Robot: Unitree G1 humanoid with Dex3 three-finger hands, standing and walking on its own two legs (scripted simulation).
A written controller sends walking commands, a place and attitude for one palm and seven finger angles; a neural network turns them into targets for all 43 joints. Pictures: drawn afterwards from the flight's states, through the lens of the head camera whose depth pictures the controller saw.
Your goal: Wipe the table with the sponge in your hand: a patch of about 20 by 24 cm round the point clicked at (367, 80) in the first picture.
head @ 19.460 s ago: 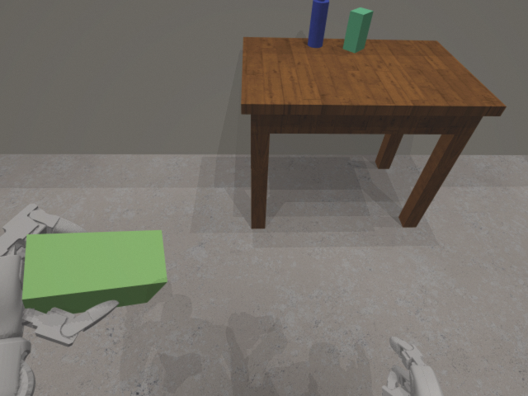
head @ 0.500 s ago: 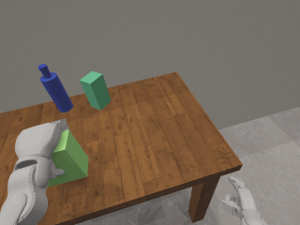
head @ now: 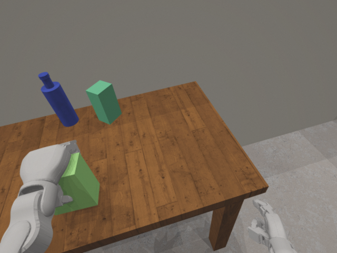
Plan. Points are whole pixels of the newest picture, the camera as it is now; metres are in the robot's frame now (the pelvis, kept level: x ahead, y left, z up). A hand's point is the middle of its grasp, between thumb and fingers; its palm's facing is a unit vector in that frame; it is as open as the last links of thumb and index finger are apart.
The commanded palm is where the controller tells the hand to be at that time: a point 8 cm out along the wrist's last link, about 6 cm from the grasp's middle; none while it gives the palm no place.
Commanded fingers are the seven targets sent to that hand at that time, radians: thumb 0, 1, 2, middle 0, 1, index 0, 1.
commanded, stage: move the sponge above the wiping area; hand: left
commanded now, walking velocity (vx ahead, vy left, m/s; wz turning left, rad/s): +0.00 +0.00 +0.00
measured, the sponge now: (71, 189) +0.22 +0.29 +0.04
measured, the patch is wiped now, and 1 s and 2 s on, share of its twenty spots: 0.00 0.00 0.00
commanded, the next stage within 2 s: lower the sponge onto the table in 1.88 s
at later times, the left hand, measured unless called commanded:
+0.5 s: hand (60, 182) +0.21 +0.29 +0.09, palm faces +0.05 -0.09 -0.99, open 10.5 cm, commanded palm +0.18 +0.28 +0.14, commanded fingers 0.00 0.10 1.30 -1.20 -1.60 -1.20 -1.60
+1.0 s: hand (64, 185) +0.22 +0.29 +0.06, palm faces -0.02 -0.11 -0.99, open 10.5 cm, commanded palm +0.18 +0.29 +0.13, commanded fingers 0.00 0.10 1.30 -1.20 -1.60 -1.20 -1.60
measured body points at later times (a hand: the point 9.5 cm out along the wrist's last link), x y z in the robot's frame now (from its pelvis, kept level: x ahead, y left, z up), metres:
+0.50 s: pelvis +0.00 +0.01 +0.00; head -0.01 -0.03 +0.45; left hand +0.21 +0.29 +0.14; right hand +0.24 -0.20 -0.09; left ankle +0.00 +0.11 -0.74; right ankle +0.02 -0.08 -0.74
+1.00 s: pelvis +0.00 +0.01 +0.00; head -0.01 -0.03 +0.45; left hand +0.21 +0.30 +0.12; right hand +0.24 -0.20 -0.09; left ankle +0.00 +0.11 -0.74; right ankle +0.02 -0.08 -0.74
